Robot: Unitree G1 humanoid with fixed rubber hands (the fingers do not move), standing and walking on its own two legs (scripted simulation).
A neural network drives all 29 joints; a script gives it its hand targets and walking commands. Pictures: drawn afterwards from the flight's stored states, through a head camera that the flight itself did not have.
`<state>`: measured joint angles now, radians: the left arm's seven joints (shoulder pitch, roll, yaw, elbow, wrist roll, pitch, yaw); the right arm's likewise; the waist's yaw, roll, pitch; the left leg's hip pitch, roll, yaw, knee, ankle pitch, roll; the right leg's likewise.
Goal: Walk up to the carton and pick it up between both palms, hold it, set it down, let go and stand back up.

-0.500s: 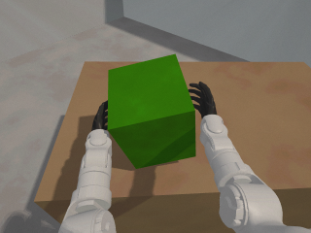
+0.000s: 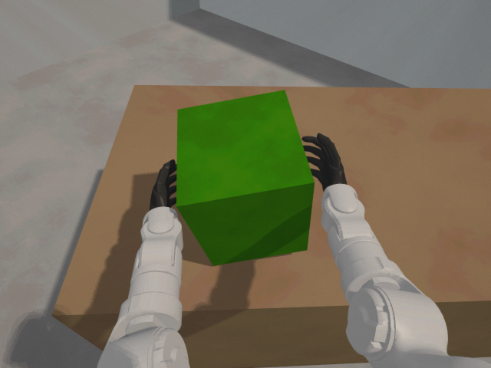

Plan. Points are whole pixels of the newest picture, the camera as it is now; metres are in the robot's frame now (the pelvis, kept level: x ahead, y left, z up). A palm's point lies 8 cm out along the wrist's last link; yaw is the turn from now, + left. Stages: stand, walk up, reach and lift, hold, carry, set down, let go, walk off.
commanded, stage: set down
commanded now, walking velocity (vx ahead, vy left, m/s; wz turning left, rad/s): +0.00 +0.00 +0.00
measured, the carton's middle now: (246, 184) +0.45 +0.02 +0.02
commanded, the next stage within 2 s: none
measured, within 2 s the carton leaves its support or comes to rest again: neither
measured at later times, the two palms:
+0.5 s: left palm (164, 209) +0.37 +0.16 +0.04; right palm (330, 181) +0.41 -0.12 +0.09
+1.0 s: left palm (166, 209) +0.37 +0.16 +0.04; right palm (331, 182) +0.41 -0.12 +0.08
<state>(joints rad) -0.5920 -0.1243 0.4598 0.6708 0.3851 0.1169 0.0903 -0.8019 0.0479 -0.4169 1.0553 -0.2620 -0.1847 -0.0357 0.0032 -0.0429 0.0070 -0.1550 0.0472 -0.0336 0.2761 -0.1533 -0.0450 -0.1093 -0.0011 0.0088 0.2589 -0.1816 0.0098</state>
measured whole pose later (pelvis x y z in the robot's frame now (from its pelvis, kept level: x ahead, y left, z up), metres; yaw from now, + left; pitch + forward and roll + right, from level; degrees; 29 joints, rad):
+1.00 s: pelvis +0.00 +0.00 +0.00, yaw +0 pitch +4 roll +0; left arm -0.61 -0.15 0.54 0.75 0.39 -0.03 0.10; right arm -0.80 0.06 -0.49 1.05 -0.36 -0.21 -0.01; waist 0.01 -0.04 -0.01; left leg -0.19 0.05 -0.02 0.28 -0.15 -0.05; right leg -0.15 0.00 0.01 0.27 -0.18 0.01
